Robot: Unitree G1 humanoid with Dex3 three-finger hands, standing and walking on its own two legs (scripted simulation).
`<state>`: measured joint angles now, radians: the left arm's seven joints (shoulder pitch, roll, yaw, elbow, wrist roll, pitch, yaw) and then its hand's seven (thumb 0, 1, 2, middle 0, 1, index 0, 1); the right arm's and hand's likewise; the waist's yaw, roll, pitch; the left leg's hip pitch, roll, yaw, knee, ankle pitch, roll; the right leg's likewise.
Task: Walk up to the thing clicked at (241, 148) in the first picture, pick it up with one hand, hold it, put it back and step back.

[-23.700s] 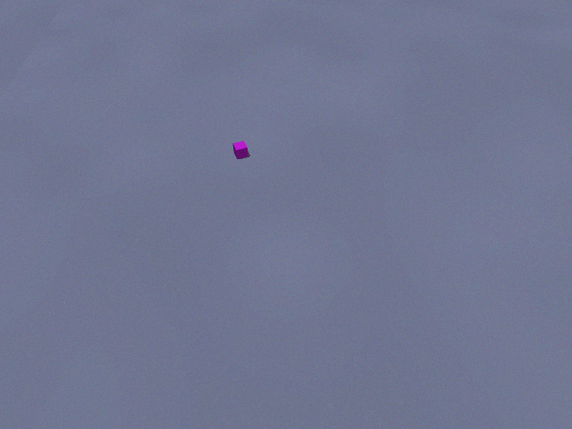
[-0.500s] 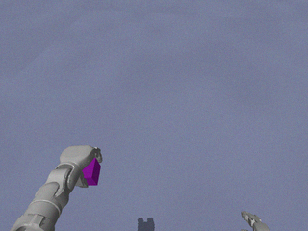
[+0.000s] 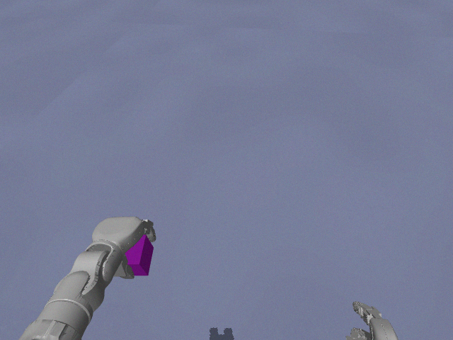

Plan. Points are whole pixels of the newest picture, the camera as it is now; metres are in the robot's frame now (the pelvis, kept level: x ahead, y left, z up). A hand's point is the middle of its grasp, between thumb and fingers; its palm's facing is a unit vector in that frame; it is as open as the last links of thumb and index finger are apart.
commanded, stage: hold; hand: left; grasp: from above
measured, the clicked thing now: (132, 255) +0.30 +0.22 -0.07
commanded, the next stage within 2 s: crouch in 0.74 s
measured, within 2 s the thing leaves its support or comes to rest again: neither
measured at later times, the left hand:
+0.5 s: hand (126, 256) +0.29 +0.22 -0.04, palm faces -0.46 -0.03 -0.89, open 9.2 cm
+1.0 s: hand (125, 250) +0.30 +0.22 -0.04, palm faces -0.46 -0.04 -0.89, open 9.2 cm
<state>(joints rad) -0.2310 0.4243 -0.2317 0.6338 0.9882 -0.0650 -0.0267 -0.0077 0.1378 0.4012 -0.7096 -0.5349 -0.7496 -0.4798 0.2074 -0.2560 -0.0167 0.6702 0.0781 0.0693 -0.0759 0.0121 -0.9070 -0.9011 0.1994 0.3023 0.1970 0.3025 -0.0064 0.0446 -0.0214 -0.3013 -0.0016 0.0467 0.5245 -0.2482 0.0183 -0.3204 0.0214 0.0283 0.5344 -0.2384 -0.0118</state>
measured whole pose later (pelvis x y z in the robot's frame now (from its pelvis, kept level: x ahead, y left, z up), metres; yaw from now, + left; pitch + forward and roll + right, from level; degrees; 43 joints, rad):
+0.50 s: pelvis +0.00 +0.00 +0.00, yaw +0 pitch +1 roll +0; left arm -0.22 0.42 -0.24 0.60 0.99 -0.06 -0.04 -0.01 0.15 0.37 -0.72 -0.52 -0.76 -0.46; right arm 0.18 -0.25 -0.01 0.66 0.08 0.08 -0.08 0.01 -0.91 -0.90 0.20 0.30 0.20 0.30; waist 0.00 0.04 0.00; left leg -0.26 0.00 0.04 0.48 -0.23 0.02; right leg -0.28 0.02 0.03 0.49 -0.22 -0.01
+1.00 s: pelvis +0.02 +0.00 +0.00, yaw +0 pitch +2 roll +0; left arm -0.21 0.42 -0.23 0.62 0.99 -0.07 -0.01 -0.01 0.14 0.38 -0.74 -0.51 -0.78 -0.45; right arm 0.20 -0.25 -0.02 0.66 0.09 0.10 -0.08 0.01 -0.90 -0.90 0.20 0.30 0.20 0.30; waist 0.00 0.04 -0.01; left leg -0.26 -0.01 0.04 0.47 -0.25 0.02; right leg -0.27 0.02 0.03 0.48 -0.24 -0.01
